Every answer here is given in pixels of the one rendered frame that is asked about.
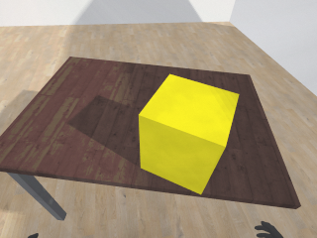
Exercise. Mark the right robot hand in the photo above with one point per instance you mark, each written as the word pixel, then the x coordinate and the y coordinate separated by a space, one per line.
pixel 267 227

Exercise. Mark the table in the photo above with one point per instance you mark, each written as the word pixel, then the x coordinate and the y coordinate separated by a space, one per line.
pixel 83 125

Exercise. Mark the carton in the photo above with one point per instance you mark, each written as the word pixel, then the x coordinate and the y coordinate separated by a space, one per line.
pixel 184 130

